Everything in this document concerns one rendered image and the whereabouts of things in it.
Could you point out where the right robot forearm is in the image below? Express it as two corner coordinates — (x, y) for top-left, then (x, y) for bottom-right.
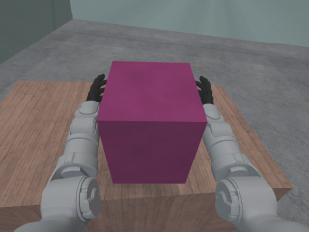
(202, 103), (278, 210)

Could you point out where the left robot forearm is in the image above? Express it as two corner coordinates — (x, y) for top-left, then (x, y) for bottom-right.
(40, 100), (100, 216)

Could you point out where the carton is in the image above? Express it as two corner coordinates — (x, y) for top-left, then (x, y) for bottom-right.
(97, 61), (208, 184)

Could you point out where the robot left upper arm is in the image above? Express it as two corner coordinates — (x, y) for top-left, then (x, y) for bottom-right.
(14, 175), (102, 232)

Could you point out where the robot left hand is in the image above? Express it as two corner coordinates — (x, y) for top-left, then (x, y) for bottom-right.
(86, 74), (107, 104)

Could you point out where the pedestal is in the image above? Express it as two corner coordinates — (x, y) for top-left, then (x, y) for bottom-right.
(0, 80), (293, 232)

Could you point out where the robot right hand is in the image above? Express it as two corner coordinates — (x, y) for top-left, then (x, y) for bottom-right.
(195, 76), (214, 105)

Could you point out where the robot right upper arm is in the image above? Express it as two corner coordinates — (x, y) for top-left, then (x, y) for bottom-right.
(215, 176), (309, 232)

